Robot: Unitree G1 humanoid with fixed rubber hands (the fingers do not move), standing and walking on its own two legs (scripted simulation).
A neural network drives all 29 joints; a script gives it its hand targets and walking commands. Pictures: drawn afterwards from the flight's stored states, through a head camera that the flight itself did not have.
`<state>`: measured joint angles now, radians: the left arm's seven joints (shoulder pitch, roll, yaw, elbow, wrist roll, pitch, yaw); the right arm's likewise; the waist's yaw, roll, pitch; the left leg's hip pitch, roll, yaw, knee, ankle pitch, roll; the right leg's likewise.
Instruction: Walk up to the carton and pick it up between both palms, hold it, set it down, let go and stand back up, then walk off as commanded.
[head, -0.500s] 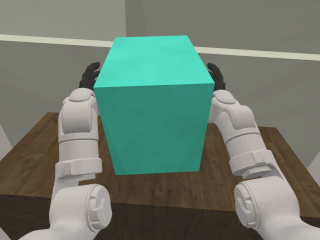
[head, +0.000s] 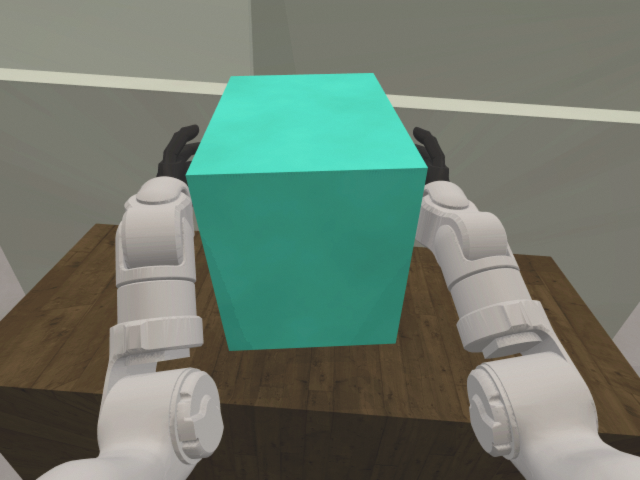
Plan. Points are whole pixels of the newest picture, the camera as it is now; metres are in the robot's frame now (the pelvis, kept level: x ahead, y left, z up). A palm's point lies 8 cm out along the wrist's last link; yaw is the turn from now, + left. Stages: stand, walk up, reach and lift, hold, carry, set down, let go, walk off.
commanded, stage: hold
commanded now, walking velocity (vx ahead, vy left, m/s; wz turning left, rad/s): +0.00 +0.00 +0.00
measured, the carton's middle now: (307, 200) +0.42 +0.00 +0.23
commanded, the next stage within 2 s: none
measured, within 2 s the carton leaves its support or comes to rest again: neither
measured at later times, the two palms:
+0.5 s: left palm (177, 190) +0.37 +0.16 +0.26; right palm (429, 192) +0.37 -0.14 +0.26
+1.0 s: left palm (179, 187) +0.37 +0.15 +0.27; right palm (432, 190) +0.37 -0.14 +0.27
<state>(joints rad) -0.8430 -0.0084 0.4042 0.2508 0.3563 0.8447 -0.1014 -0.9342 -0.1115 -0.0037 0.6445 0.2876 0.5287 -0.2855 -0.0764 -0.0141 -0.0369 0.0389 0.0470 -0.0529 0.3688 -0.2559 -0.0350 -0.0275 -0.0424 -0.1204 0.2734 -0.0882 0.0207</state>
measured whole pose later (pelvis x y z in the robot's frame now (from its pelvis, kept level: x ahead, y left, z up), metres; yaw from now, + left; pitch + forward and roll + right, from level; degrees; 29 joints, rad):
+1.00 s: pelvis +0.00 +0.00 +0.00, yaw +0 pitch -9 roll -2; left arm -0.84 -0.01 0.39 0.25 0.36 0.84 -0.09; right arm -0.93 -0.13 0.01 0.64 0.30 0.53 -0.28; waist -0.08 -0.01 -0.03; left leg 0.04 0.05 -0.05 0.37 -0.26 -0.04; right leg -0.02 -0.04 -0.12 0.26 -0.09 0.02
